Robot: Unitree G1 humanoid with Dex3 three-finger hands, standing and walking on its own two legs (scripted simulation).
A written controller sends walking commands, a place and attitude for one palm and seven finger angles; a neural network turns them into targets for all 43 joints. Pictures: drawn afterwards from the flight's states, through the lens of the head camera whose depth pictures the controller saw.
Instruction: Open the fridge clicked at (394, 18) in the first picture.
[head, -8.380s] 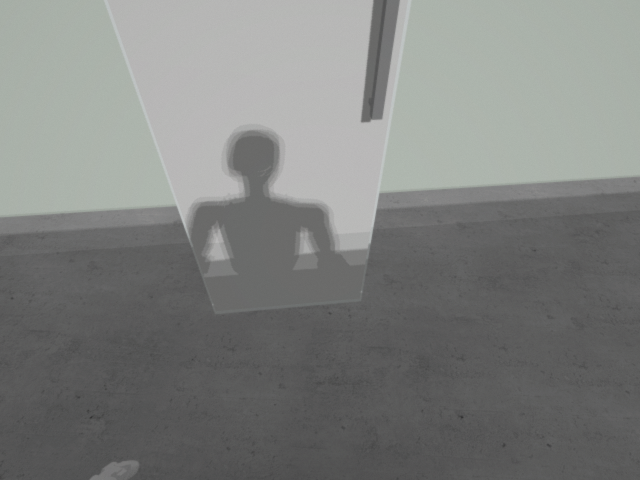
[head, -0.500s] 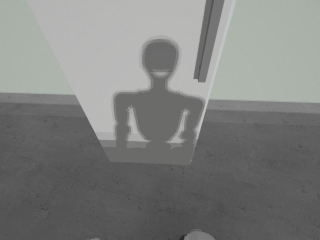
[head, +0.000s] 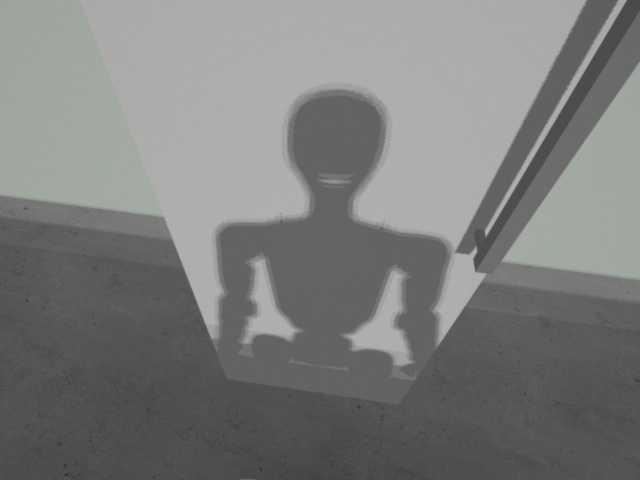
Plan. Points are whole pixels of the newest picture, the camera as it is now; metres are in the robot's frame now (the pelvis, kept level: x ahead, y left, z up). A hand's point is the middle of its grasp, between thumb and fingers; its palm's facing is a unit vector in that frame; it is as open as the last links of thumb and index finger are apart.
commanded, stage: come to a stop and stand still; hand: right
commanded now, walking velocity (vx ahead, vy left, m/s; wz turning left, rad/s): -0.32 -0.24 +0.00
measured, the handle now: (548, 140) +0.40 -0.17 +0.26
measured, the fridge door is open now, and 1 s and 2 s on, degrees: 0 0 0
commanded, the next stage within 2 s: look again from close up in 1.56 s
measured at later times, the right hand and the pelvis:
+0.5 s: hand out of the picture +0.03 -0.26 -0.18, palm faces +0.08 +0.98 -0.20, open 7.3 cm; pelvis -0.01 -0.06 +0.01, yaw +0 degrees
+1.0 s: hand out of the picture -0.12 -0.24 -0.17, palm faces +0.03 +0.98 -0.19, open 7.3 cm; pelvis -0.08 -0.07 +0.01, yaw +2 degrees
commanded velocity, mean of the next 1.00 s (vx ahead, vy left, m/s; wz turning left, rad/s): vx -0.05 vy -0.04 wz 0.00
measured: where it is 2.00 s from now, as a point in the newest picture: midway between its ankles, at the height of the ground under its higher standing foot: outside the picture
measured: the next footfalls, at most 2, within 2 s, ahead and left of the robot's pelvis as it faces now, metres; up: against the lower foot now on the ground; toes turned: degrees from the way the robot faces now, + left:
right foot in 0.32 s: +0.06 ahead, -0.12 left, +0.00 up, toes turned -5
left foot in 0.84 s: -0.08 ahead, +0.05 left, +0.00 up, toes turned +5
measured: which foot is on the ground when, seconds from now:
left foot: down 0.00-0.34, up 0.36-0.82, down 0.84-1.00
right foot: up 0.00-0.30, down 0.32-0.90, up 0.92-1.00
